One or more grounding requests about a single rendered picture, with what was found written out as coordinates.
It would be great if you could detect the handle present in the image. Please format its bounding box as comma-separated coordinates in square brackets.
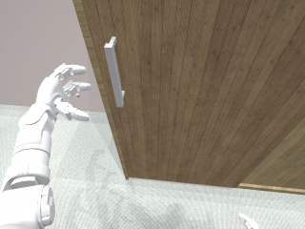
[104, 36, 125, 108]

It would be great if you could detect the robot left forearm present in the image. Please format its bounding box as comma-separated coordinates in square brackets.
[0, 103, 57, 196]

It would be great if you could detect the right robot hand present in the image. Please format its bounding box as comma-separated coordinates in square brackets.
[237, 213, 259, 229]

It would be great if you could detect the left robot hand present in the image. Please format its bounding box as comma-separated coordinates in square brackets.
[35, 63, 92, 121]

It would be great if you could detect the wardrobe door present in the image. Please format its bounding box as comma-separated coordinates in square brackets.
[81, 0, 305, 188]
[241, 117, 305, 190]

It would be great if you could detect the left robot upper arm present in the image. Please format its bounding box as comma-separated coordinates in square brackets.
[0, 184, 55, 229]

